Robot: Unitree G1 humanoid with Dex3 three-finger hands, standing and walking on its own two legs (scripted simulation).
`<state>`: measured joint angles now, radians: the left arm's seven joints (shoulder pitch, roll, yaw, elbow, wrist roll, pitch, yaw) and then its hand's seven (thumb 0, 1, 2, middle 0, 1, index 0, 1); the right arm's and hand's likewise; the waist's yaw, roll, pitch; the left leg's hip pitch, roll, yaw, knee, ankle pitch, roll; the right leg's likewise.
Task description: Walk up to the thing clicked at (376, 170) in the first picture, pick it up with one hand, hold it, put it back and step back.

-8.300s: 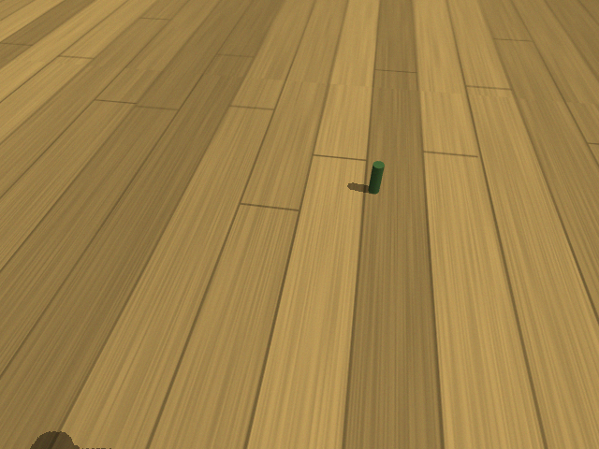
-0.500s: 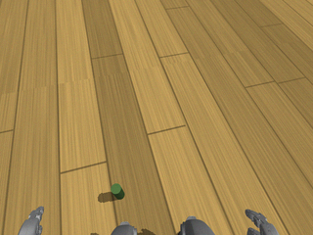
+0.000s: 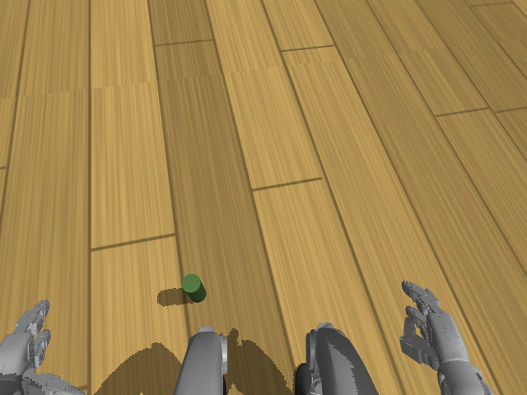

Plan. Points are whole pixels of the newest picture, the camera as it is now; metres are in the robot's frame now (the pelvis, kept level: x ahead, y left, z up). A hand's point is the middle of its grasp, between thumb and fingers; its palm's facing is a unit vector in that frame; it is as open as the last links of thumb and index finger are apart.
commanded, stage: go down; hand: left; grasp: from the side
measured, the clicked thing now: (194, 289) +0.38 +0.19 -0.55
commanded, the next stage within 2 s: none
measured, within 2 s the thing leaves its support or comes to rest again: neither
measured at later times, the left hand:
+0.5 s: hand (75, 317) +0.26 +0.34 -0.18, palm faces +0.10 -0.97 -0.23, open 17.2 cm
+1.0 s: hand (76, 303) +0.29 +0.36 -0.22, palm faces +0.09 -0.98 -0.20, open 17.2 cm
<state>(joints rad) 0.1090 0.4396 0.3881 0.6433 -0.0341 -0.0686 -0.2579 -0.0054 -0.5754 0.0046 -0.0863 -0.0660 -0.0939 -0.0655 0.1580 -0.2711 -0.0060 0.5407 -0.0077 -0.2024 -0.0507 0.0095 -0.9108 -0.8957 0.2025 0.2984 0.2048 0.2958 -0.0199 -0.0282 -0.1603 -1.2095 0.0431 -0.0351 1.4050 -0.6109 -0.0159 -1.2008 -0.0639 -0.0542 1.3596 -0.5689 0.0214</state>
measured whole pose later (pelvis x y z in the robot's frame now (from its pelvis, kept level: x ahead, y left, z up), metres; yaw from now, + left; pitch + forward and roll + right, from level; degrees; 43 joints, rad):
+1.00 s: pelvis -0.06 +0.00 -0.19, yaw -2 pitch +32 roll -4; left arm -0.35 0.70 0.68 0.89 -0.14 -0.37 -0.60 -0.01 -0.52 0.12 -0.06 -0.13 -0.05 -0.14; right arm 0.09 -0.34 0.04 0.66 -0.02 -0.18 -0.03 0.01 -0.91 -0.90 0.20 0.30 0.21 0.30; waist -0.04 -0.03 -0.14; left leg -1.95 0.03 -0.10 2.08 -0.70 -0.03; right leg -1.93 -0.06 -0.05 2.01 -0.64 0.01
